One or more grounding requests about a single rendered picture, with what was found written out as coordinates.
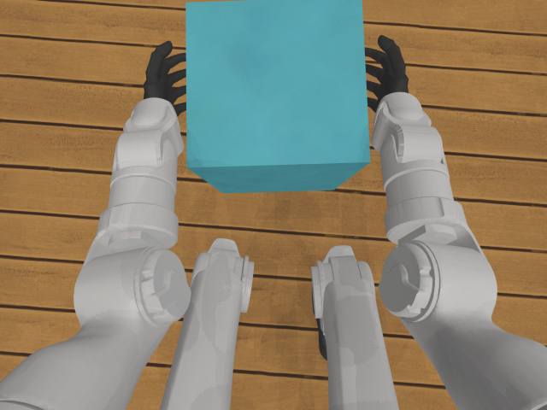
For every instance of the robot right thigh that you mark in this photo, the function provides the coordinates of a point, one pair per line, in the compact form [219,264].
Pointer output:
[359,374]

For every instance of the left robot forearm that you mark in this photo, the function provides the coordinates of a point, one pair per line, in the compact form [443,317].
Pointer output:
[143,183]

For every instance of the carton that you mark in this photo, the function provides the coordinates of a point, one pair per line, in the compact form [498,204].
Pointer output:
[276,94]

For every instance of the robot right upper arm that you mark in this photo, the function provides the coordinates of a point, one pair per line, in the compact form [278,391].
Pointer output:
[445,296]

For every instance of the right robot forearm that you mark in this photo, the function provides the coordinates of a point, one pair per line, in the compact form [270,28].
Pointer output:
[415,175]

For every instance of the robot left upper arm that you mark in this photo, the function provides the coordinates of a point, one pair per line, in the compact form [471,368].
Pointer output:
[125,303]

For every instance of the right robot hand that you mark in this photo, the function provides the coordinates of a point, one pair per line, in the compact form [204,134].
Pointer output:
[392,78]

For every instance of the left robot hand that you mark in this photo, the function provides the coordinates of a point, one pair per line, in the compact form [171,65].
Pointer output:
[158,82]

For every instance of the robot right foot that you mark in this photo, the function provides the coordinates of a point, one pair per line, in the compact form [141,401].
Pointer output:
[322,340]

